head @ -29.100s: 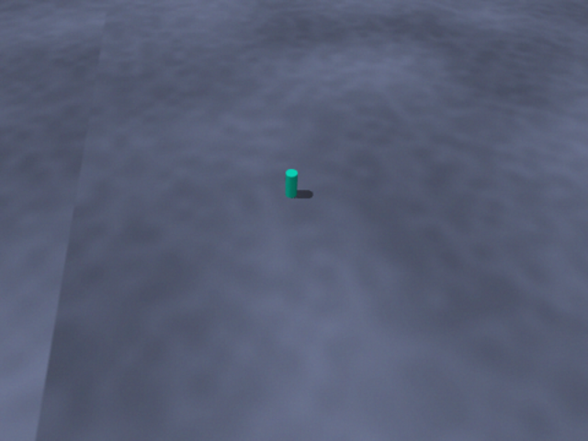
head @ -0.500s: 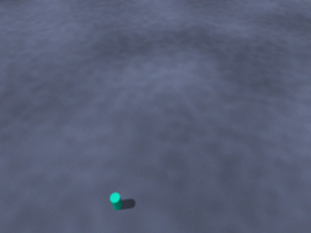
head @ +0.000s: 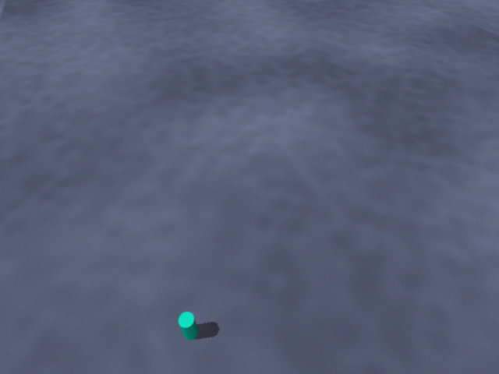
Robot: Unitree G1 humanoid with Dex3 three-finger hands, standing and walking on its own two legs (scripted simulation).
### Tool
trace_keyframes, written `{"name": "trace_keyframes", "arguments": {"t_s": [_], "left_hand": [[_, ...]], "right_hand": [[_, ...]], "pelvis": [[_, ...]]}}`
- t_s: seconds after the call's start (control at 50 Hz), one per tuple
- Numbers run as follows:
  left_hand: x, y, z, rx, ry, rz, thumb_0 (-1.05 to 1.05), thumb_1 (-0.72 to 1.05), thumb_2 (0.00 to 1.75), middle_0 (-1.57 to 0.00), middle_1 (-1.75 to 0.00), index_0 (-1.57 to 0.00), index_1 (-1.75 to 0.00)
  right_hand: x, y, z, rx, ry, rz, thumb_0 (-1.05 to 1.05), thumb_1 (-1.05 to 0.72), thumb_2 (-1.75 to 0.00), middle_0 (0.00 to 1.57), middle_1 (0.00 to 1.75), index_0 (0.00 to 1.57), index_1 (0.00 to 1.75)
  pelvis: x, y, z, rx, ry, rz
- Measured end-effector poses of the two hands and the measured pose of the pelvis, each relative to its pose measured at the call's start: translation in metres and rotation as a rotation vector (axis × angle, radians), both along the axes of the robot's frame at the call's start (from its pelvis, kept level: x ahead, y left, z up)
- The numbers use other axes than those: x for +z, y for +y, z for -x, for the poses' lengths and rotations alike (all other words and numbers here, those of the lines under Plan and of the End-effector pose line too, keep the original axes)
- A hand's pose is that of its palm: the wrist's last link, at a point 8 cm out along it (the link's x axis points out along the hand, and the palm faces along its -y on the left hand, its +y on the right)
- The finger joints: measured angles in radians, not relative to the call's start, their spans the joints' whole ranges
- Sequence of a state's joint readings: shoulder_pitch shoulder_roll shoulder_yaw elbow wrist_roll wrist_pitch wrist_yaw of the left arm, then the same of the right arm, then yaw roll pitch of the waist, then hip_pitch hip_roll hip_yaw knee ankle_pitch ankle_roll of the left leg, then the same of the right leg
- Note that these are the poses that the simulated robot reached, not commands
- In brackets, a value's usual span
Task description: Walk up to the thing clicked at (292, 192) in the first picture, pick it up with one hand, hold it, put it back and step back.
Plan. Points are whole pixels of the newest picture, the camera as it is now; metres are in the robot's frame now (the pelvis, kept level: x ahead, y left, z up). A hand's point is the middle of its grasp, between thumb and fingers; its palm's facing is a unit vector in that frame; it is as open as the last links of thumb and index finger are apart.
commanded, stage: stand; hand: left
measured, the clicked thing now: (188, 326) +0.43 +0.23 -0.71
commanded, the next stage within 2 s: step back in 1.16 s
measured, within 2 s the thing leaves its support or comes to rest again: neither
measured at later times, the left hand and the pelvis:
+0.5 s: hand out of the picture +0.08 +0.24 -0.16, palm faces -0.03 -0.94 -0.34, open 7.4 cm; pelvis +0.02 -0.01 +0.00, yaw -1 degrees
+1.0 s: hand out of the picture +0.10 +0.24 -0.16, palm faces -0.03 -0.94 -0.34, open 7.4 cm; pelvis +0.03 -0.01 +0.00, yaw -1 degrees
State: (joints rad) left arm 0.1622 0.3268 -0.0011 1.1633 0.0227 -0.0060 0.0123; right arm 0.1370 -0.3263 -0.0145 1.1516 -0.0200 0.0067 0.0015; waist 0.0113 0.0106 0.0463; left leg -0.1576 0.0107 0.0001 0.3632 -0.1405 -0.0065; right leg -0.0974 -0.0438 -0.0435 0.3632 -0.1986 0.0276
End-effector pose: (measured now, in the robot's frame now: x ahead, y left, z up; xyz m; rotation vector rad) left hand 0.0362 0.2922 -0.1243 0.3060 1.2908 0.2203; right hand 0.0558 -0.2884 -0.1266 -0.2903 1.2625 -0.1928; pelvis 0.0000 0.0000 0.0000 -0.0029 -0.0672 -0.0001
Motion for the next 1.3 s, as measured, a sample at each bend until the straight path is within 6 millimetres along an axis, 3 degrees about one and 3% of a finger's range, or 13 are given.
{"name": "trace_keyframes", "arguments": {"t_s": [0.32,0.7,1.16,1.3], "left_hand": [[0.001,-0.007,-0.021,-0.024,-0.003,0.007,0.01,0.91,0.89,-0.21,-0.30,-0.20,-0.30],[0.005,-0.009,-0.057,-0.036,-0.040,0.007,0.01,0.91,0.89,-0.21,-0.30,-0.20,-0.30],[0.006,-0.009,-0.061,-0.036,-0.037,0.006,0.01,0.91,0.89,-0.21,-0.30,-0.20,-0.30],[0.002,0.005,-0.059,-0.016,-0.057,-0.023,0.01,0.91,0.89,-0.21,-0.30,-0.20,-0.30]], "right_hand": [[0.000,-0.007,0.001,-0.012,0.029,0.002,0.00,-0.90,-0.89,0.21,0.30,0.20,0.30],[0.005,-0.012,-0.028,-0.008,-0.004,0.010,0.00,-0.90,-0.89,0.21,0.30,0.20,0.30],[0.007,-0.015,-0.038,-0.006,-0.012,0.013,0.00,-0.90,-0.89,0.21,0.30,0.20,0.30],[0.001,-0.023,-0.035,-0.013,-0.016,0.025,0.00,-0.90,-0.89,0.21,0.30,0.20,0.30]], "pelvis": [[0.001,-0.005,-0.008,-0.007,0.018,-0.001],[0.003,-0.007,-0.024,-0.016,0.030,-0.004],[0.003,-0.009,-0.030,-0.017,0.033,-0.003],[-0.006,-0.007,-0.010,-0.009,0.046,0.008]]}}
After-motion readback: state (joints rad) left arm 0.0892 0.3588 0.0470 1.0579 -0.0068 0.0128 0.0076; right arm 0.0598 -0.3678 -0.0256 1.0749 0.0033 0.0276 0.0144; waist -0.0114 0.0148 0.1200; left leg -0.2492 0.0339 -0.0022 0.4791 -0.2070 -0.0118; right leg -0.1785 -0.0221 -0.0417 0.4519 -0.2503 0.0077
